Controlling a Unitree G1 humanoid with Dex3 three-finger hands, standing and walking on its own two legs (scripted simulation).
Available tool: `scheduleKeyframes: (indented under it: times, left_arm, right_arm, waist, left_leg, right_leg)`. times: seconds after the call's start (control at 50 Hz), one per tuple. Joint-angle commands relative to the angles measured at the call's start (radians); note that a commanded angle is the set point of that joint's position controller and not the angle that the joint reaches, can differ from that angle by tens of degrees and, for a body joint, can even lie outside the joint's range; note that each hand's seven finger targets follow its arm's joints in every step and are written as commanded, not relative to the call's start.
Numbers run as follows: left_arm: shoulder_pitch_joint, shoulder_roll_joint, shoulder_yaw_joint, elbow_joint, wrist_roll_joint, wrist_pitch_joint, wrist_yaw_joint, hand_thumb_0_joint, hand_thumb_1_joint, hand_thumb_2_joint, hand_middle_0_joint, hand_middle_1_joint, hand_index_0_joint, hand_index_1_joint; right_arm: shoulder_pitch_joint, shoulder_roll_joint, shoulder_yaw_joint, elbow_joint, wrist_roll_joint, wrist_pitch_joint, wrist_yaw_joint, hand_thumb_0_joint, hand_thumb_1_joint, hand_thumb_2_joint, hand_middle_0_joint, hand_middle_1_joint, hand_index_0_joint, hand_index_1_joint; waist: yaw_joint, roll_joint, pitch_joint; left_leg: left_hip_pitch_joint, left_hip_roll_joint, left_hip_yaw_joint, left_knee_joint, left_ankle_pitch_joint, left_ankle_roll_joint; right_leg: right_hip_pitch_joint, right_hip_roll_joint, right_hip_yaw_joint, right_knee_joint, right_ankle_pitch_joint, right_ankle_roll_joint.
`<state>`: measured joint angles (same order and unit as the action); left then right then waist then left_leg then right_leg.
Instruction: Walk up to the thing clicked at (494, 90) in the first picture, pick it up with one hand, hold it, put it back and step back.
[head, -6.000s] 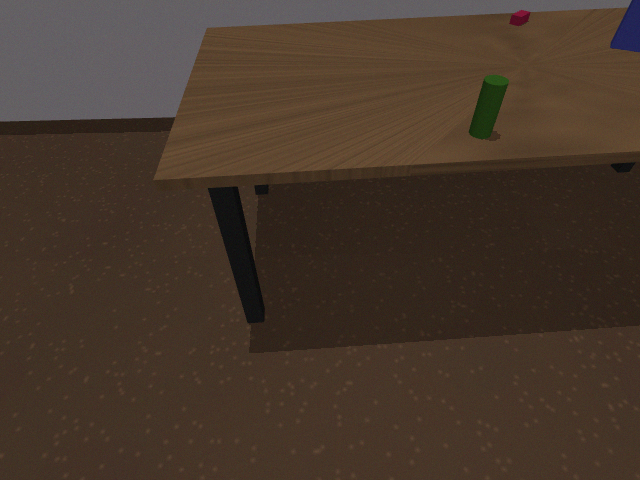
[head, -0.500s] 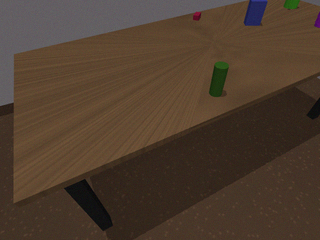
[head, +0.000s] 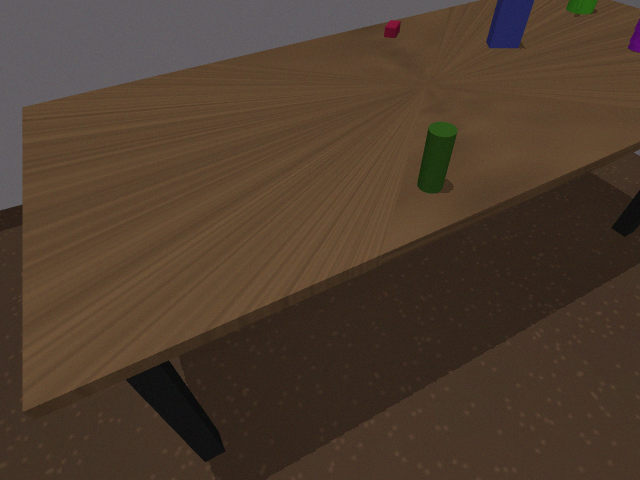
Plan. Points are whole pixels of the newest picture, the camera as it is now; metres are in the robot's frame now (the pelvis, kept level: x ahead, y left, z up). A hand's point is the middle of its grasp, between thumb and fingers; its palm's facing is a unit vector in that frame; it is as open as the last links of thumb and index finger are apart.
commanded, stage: stand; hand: right
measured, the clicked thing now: (435, 159) +0.69 -0.21 +0.01
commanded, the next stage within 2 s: walk up in 0.72 s
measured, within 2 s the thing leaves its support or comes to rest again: neither
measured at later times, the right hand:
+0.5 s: hand out of the picture +0.07 -0.25 -0.16, palm faces -0.02 +0.94 -0.34, open 7.3 cm
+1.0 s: hand out of the picture +0.04 -0.38 -0.15, palm faces -0.09 +0.84 -0.54, open 7.4 cm
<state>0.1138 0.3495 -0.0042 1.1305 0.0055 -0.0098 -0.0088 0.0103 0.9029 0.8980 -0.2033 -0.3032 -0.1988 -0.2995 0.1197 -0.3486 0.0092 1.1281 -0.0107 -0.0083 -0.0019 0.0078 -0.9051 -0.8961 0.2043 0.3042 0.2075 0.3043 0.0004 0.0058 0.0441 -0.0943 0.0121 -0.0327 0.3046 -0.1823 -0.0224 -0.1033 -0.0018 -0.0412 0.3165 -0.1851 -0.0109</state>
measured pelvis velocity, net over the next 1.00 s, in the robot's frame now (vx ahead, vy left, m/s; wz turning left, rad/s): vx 0.03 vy -0.08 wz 0.09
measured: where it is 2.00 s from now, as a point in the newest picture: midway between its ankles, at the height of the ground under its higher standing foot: outside the picture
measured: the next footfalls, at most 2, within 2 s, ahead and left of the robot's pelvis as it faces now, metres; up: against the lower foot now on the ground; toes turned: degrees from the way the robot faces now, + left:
right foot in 1.06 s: +0.14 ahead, -0.27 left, +0.00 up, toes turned +7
left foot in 1.40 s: +0.20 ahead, -0.08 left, +0.00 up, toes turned +19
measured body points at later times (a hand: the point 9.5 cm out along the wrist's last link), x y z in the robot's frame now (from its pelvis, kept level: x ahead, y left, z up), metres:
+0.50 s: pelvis +0.00 +0.00 +0.00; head +0.01 +0.00 +0.45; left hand +0.08 +0.30 -0.13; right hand +0.07 -0.30 -0.14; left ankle -0.01 +0.13 -0.75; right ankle -0.01 -0.11 -0.75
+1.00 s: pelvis +0.03 -0.08 -0.03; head +0.06 -0.05 +0.42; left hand +0.10 +0.28 -0.14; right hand +0.04 -0.42 -0.12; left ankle -0.01 +0.13 -0.75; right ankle +0.08 -0.25 -0.73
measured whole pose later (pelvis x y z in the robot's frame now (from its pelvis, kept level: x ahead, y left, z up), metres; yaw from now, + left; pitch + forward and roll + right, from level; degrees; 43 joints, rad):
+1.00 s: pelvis +0.03 -0.08 -0.03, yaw +5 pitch -1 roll +2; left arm 0.16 0.48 0.16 0.86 0.07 0.11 -0.11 0.01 0.91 0.90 -0.20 -0.30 -0.19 -0.30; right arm 0.38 -0.39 -0.09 0.98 -0.05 -0.06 -0.07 0.01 -0.90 -0.90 0.21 0.31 0.21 0.31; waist -0.01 -0.11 0.10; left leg -0.20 0.04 -0.14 0.53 -0.33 -0.07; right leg -0.44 -0.09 0.13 0.85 -0.46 0.00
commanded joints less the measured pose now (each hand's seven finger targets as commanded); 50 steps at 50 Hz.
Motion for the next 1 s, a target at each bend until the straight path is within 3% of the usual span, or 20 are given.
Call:
scheduleKeyframes:
  times: [0.0, 0.3, 0.34, 0.54, 0.68, 0.7, 0.72, 0.74, 0.76, 0.8, 0.84, 0.88, 0.94, 0.96, 0.98]
  left_arm:
    - [-0.03, 0.211, 0.037, -0.054, 0.004, -0.025, 0.02, 0.0, 0.9, 0.9, -0.2, -0.3, -0.2, -0.3]
    - [-0.035, 0.217, 0.039, -0.058, 0.005, -0.026, 0.021, 0.0, 0.9, 0.9, -0.2, -0.3, -0.2, -0.3]
    - [-0.035, 0.222, 0.042, -0.057, 0.003, -0.026, 0.021, 0.0, 0.9, 0.9, -0.2, -0.3, -0.2, -0.3]
    - [-0.032, 0.217, 0.041, -0.059, 0.004, -0.024, 0.019, 0.0, 0.9, 0.9, -0.2, -0.3, -0.2, -0.3]
    - [-0.033, 0.218, 0.04, -0.056, 0.001, -0.026, 0.021, 0.0, 0.9, 0.9, -0.2, -0.3, -0.2, -0.3]
    - [-0.075, 0.324, 0.158, -0.178, 0.067, 0.014, -0.025, 0.0, 0.9, 0.9, -0.2, -0.3, -0.2, -0.3]
    - [-0.087, 0.291, 0.157, -0.211, 0.074, 0.042, -0.039, 0.0, 0.9, 0.9, -0.2, -0.3, -0.2, -0.3]
    - [-0.106, 0.274, 0.163, -0.239, 0.086, 0.062, -0.048, 0.0, 0.9, 0.9, -0.2, -0.3, -0.2, -0.3]
    - [-0.059, 0.253, 0.165, -0.263, 0.084, 0.073, -0.058, 0.0, 0.9, 0.9, -0.2, -0.3, -0.2, -0.3]
    - [0.011, 0.243, 0.173, -0.288, 0.064, 0.079, -0.077, 0.0, 0.9, 0.9, -0.2, -0.3, -0.2, -0.3]
    - [0.002, 0.242, 0.179, -0.327, 0.062, 0.079, -0.089, 0.0, 0.9, 0.9, -0.2, -0.3, -0.2, -0.3]
    - [-0.05, 0.232, 0.182, -0.371, 0.066, 0.082, -0.099, 0.0, 0.9, 0.9, -0.2, -0.3, -0.2, -0.3]
    - [-0.097, 0.236, 0.184, -0.429, 0.063, 0.077, -0.103, 0.0, 0.9, 0.9, -0.2, -0.3, -0.2, -0.3]
    - [-0.087, 0.238, 0.187, -0.435, 0.061, 0.074, -0.102, 0.0, 0.9, 0.9, -0.2, -0.3, -0.2, -0.3]
    - [-0.029, 0.24, 0.191, -0.426, 0.056, 0.074, -0.098, 0.0, 0.9, 0.9, -0.2, -0.3, -0.2, -0.3]
  right_arm:
    - [-0.037, -0.215, -0.036, -0.058, 0.002, -0.021, -0.011, 0.0, -0.9, -0.9, 0.2, 0.3, 0.2, 0.3]
    - [-0.034, -0.211, -0.038, -0.062, 0.001, -0.021, -0.011, 0.0, -0.9, -0.9, 0.2, 0.3, 0.2, 0.3]
    - [-0.024, -0.211, -0.038, -0.06, 0.0, -0.02, -0.011, 0.0, -0.9, -0.9, 0.2, 0.3, 0.2, 0.3]
    - [-0.034, -0.214, -0.04, -0.06, 0.002, -0.023, -0.011, 0.0, -0.9, -0.9, 0.2, 0.3, 0.2, 0.3]
    - [-0.026, -0.206, -0.038, -0.059, 0.002, -0.02, -0.01, 0.0, -0.9, -0.9, 0.2, 0.3, 0.2, 0.3]
    - [0.2, -0.328, -0.117, -0.061, -0.001, -0.034, -0.043, 0.0, -0.9, -0.9, 0.2, 0.3, 0.2, 0.3]
    - [0.282, -0.39, -0.146, -0.053, -0.009, -0.042, -0.058, 0.0, -0.9, -0.9, 0.2, 0.3, 0.2, 0.3]
    - [0.289, -0.403, -0.162, -0.058, -0.01, -0.05, -0.073, 0.0, -0.9, -0.9, 0.2, 0.3, 0.2, 0.3]
    - [0.233, -0.404, -0.167, -0.094, -0.009, -0.061, -0.084, 0.0, -0.9, -0.9, 0.2, 0.3, 0.2, 0.3]
    - [0.14, -0.376, -0.173, -0.156, -0.021, -0.08, -0.097, 0.0, -0.9, -0.9, 0.2, 0.3, 0.2, 0.3]
    - [0.156, -0.343, -0.167, -0.188, -0.031, -0.085, -0.097, 0.0, -0.9, -0.9, 0.2, 0.3, 0.2, 0.3]
    - [0.21, -0.34, -0.169, -0.21, -0.04, -0.083, -0.093, 0.0, -0.9, -0.9, 0.2, 0.3, 0.2, 0.3]
    - [0.265, -0.375, -0.178, -0.239, -0.044, -0.085, -0.093, 0.0, -0.9, -0.9, 0.2, 0.3, 0.2, 0.3]
    - [0.26, -0.383, -0.18, -0.252, -0.042, -0.084, -0.095, 0.0, -0.9, -0.9, 0.2, 0.3, 0.2, 0.3]
    - [0.222, -0.39, -0.179, -0.268, -0.04, -0.081, -0.095, 0.0, -0.9, -0.9, 0.2, 0.3, 0.2, 0.3]
  waist:
    - [0.004, -0.001, -0.072]
    - [0.002, -0.017, -0.069]
    - [-0.002, -0.011, -0.072]
    - [0.004, -0.003, -0.072]
    - [-0.001, -0.009, -0.049]
    - [-0.029, -0.155, -0.011]
    - [-0.063, -0.025, 0.024]
    - [-0.062, -0.019, 0.064]
    - [-0.018, -0.01, 0.059]
    - [0.039, 0.056, 0.011]
    - [0.026, 0.092, -0.008]
    - [-0.01, 0.126, 0.02]
    - [-0.033, 0.168, 0.021]
    - [-0.026, 0.186, 0.002]
    - [0.011, 0.206, -0.02]
  left_leg:
    - [-0.001, 0.117, -0.08, -0.029, 0.187, 0.036]
    - [0.002, 0.12, -0.078, -0.039, 0.183, 0.037]
    - [0.001, 0.117, -0.075, -0.045, 0.147, 0.039]
    - [0.007, 0.122, -0.077, -0.045, 0.194, 0.036]
    - [-0.008, 0.116, -0.073, -0.049, 0.141, 0.038]
    - [-0.035, 0.15, -0.203, 0.0, -0.077, 0.132]
    - [0.03, 0.266, -0.404, -0.07, -0.227, 0.199]
    - [0.037, 0.34, -0.534, -0.113, -0.327, 0.249]
    - [0.023, 0.384, -0.552, -0.115, -0.334, 0.27]
    - [0.035, 0.355, -0.474, -0.081, -0.255, 0.257]
    - [0.018, 0.27, -0.362, -0.018, -0.194, 0.214]
    - [-0.04, 0.225, -0.312, 0.016, -0.121, 0.21]
    - [-0.089, 0.227, -0.317, 0.094, 0.048, 0.228]
    - [-0.113, 0.224, -0.303, 0.13, 0.092, 0.225]
    - [-0.152, 0.21, -0.278, 0.168, 0.118, 0.216]
  right_leg:
    - [0.031, -0.132, 0.109, -0.049, 0.176, -0.013]
    - [0.03, -0.131, 0.11, -0.05, 0.172, -0.012]
    - [0.026, -0.133, 0.116, -0.054, 0.148, -0.014]
    - [0.031, -0.129, 0.112, -0.049, 0.175, -0.015]
    - [0.02, -0.13, 0.118, -0.059, 0.139, -0.012]
    - [-0.082, -0.033, -0.003, 0.161, -0.182, -0.015]
    - [-0.284, -0.018, 0.039, 0.353, -0.314, -0.011]
    - [-0.425, -0.033, 0.14, 0.531, -0.312, 0.005]
    - [-0.483, -0.069, 0.188, 0.633, -0.287, 0.006]
    - [-0.498, -0.124, 0.249, 0.711, -0.242, -0.007]
    - [-0.48, -0.116, 0.228, 0.65, -0.235, -0.003]
    - [-0.45, -0.09, 0.187, 0.595, -0.252, 0.009]
    - [-0.407, -0.078, 0.151, 0.517, -0.3, 0.013]
    - [-0.369, -0.073, 0.132, 0.496, -0.3, 0.009]
    - [-0.306, -0.066, 0.104, 0.484, -0.274, 0.005]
